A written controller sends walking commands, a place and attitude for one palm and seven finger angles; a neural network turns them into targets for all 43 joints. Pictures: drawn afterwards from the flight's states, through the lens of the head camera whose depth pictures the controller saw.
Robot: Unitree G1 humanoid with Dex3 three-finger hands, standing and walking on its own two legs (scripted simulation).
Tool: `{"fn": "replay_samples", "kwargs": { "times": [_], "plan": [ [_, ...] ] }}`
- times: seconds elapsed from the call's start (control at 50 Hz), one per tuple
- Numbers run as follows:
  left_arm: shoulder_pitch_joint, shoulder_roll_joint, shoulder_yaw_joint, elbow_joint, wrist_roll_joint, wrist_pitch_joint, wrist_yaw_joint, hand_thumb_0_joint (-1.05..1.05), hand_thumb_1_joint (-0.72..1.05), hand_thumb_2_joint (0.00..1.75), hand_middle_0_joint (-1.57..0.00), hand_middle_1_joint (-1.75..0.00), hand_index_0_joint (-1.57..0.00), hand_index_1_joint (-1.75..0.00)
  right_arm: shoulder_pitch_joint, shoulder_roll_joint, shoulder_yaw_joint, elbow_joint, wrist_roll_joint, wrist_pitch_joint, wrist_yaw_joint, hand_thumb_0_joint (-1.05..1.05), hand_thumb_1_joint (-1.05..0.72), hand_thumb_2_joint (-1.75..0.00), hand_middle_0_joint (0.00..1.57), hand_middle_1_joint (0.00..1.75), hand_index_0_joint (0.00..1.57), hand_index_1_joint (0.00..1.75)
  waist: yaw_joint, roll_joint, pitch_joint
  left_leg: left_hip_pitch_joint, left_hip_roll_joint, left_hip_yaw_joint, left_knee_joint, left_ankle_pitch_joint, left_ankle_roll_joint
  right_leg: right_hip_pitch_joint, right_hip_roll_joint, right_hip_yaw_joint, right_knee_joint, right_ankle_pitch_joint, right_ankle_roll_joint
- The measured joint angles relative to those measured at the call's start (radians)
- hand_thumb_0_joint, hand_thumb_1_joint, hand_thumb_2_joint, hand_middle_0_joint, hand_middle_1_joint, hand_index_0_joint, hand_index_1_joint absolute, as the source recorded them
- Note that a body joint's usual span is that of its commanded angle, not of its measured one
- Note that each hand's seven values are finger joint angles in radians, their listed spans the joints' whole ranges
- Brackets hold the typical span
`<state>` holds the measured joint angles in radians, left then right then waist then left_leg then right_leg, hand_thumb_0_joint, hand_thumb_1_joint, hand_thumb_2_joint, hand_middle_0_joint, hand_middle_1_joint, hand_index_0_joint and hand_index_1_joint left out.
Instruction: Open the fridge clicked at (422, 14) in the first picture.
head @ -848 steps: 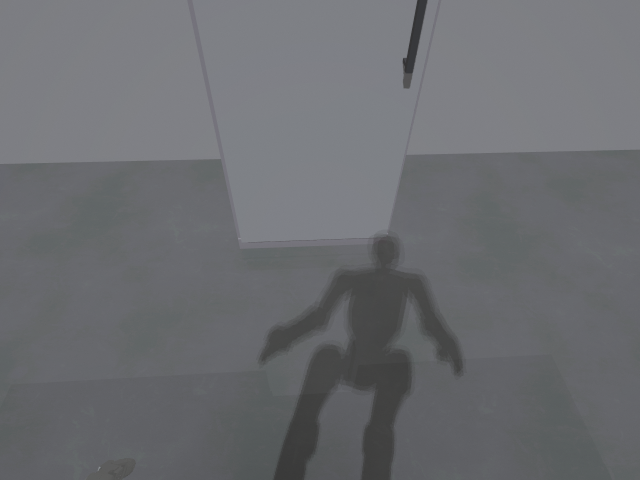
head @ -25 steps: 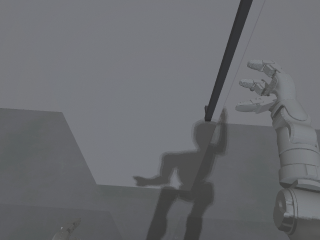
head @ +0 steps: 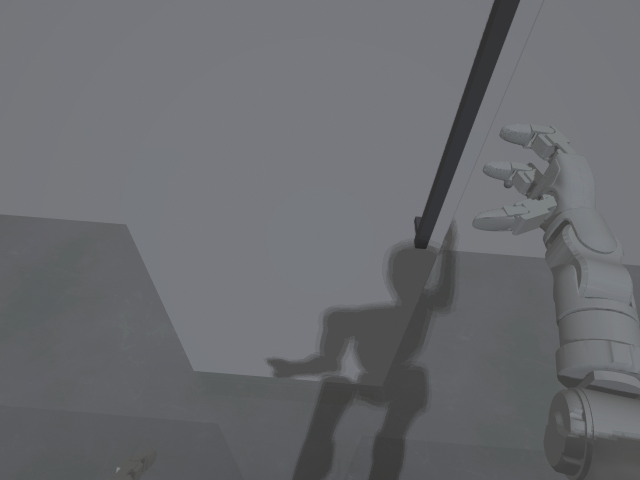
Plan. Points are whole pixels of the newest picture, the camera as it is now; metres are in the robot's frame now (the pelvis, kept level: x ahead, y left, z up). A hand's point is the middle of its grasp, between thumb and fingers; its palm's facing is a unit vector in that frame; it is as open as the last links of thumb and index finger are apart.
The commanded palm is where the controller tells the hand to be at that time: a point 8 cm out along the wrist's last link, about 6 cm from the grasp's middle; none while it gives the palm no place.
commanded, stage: move the hooked fingers beside the handle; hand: right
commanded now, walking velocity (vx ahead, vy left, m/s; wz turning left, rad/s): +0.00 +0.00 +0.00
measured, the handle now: (458, 120) +0.50 -0.11 +0.23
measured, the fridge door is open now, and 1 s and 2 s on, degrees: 0 0 0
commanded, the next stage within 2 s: feel for the door with the fingertips in 0.40 s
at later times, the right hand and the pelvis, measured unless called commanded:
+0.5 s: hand (503, 177) +0.45 -0.18 +0.18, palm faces +0.00 +1.00 +0.02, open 14.0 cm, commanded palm +0.42 -0.23 +0.19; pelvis -0.01 -0.01 +0.00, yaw +0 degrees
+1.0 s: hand (471, 176) +0.44 -0.13 +0.19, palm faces +0.00 +1.00 +0.03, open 14.0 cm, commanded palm +0.42 -0.19 +0.19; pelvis -0.01 -0.01 +0.00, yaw +0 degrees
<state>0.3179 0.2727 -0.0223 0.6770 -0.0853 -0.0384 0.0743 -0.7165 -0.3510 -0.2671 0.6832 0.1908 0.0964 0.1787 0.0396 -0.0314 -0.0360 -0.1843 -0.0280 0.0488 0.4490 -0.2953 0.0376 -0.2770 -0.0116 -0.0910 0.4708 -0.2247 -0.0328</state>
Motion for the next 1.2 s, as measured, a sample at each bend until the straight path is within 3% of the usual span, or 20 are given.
{"fn": "replay_samples", "kwargs": {
  "times": [0.14, 0.4, 0.54, 0.72, 0.94, 1.06, 1.2],
  "plan": [
    [-0.047, -0.002, -0.009, -0.016, -0.002, -0.001, 0.007, 0.01, 0.91, 0.9, -0.2, -0.3, -0.2, -0.3, -0.048, -0.008, 0.015, 0.071, -0.001, 0.013, -0.002, -0.02, 0.5, -0.3, 0.3, 1.2, 0.3, 1.2, 0.0, 0.003, -0.002, -0.008, 0.002, 0.013, 0.006, 0.002, 0.0, -0.014, 0.002, 0.013, 0.009, 0.006, -0.001],
    [-0.019, -0.002, -0.017, 0.001, 0.004, -0.017, 0.005, 0.01, 0.9, 0.9, -0.2, -0.3, -0.2, -0.3, -0.166, -0.026, 0.02, 0.25, -0.01, -0.068, 0.009, -0.02, 0.5, -0.3, 0.3, 1.2, 0.3, 1.2, 0.015, 0.007, 0.002, -0.05, 0.008, 0.02, 0.028, 0.0, -0.006, -0.059, 0.008, 0.018, 0.031, 0.006, -0.007],
    [0.034, 0.001, -0.007, 0.016, 0.009, -0.023, -0.003, 0.01, 0.9, 0.9, -0.2, -0.3, -0.2, -0.3, -0.146, -0.024, -0.001, 0.232, -0.018, -0.105, 0.001, -0.02, 0.5, -0.3, 0.3, 1.2, 0.3, 1.2, 0.028, 0.005, 0.0, -0.063, 0.008, 0.001, 0.032, -0.001, -0.011, -0.064, 0.006, 0.0, 0.031, -0.001, -0.012],
    [0.06, -0.001, 0.008, 0.028, 0.01, -0.029, -0.015, 0.01, 0.91, 0.9, -0.2, -0.3, -0.2, -0.3, -0.091, 0.025, 0.026, 0.122, -0.014, -0.066, -0.041, -0.02, 0.5, -0.3, 0.29, 1.2, 0.3, 1.2, 0.019, -0.003, -0.003, -0.049, 0.01, -0.01, 0.025, -0.002, -0.016, -0.047, 0.008, -0.01, 0.025, -0.007, -0.015],
    [-0.02, -0.02, -0.006, 0.008, 0.015, -0.027, -0.019, 0.01, 0.91, 0.9, -0.2, -0.3, -0.2, -0.3, -0.097, 0.099, 0.071, 0.087, -0.029, -0.013, -0.1, -0.02, 0.5, -0.3, 0.3, 1.2, 0.3, 1.2, 0.009, 0.0, -0.003, -0.029, 0.01, 0.001, 0.022, 0.0, -0.012, -0.03, 0.009, 0.001, 0.021, 0.0, -0.012],
    [-0.046, -0.026, -0.014, -0.008, 0.02, -0.027, -0.013, 0.01, 0.91, 0.9, -0.2, -0.3, -0.2, -0.3, -0.149, 0.076, 0.05, 0.161, -0.044, -0.041, -0.113, -0.02, 0.5, -0.3, 0.3, 1.2, 0.3, 1.2, 0.015, 0.003, 0.0, -0.038, 0.006, 0.005, 0.023, 0.005, -0.005, -0.037, 0.005, 0.005, 0.017, 0.009, -0.006],
    [-0.016, -0.012, -0.011, 0.007, 0.016, -0.025, -0.011, 0.0, 0.9, 0.9, -0.2, -0.3, -0.2, -0.3, -0.212, 0.04, 0.052, 0.265, -0.037, -0.075, -0.077, -0.02, 0.5, -0.3, 0.3, 1.2, 0.3, 1.2, 0.019, 0.001, 0.0, -0.054, 0.004, 0.018, 0.032, 0.001, 0.0, -0.059, 0.004, 0.018, 0.029, 0.008, -0.002]
  ]
}}
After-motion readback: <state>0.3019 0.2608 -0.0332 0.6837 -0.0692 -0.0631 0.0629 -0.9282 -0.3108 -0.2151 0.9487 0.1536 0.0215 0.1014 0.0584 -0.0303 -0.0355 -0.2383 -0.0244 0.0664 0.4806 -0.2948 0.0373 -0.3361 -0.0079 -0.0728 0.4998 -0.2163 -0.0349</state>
